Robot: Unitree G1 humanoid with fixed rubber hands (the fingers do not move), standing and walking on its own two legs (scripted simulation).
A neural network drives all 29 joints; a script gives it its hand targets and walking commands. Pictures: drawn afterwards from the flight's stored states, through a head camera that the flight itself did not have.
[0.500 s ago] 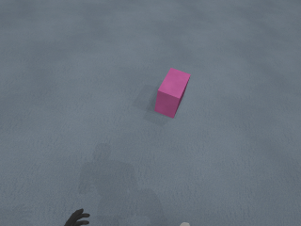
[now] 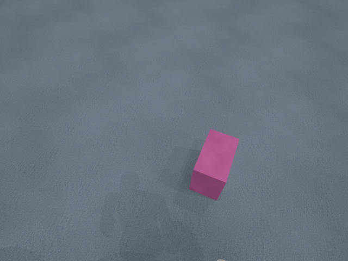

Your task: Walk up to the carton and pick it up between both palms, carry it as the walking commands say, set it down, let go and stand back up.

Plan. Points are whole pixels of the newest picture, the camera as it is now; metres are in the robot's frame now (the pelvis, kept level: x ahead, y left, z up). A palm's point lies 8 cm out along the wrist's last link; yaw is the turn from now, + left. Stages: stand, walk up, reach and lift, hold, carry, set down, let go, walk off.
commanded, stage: walk up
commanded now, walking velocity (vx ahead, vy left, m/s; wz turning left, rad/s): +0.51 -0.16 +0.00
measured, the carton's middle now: (213, 164) +0.73 -0.21 -0.65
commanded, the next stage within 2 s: none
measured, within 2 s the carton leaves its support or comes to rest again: neither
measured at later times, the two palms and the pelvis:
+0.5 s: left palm (117, 179) +0.37 +0.20 -0.11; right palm (274, 140) +0.53 -0.31 -0.12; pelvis +0.39 -0.06 +0.00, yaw -3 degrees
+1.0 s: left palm (141, 90) +0.77 +0.18 -0.13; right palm (265, 115) +0.66 -0.31 -0.14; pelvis +0.66 -0.06 -0.01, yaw -5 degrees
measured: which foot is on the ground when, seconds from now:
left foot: down 0.00-0.16, up 0.18-0.62, down 0.64-1.00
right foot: up 0.00-0.16, down 0.18-0.66, up 0.68-1.00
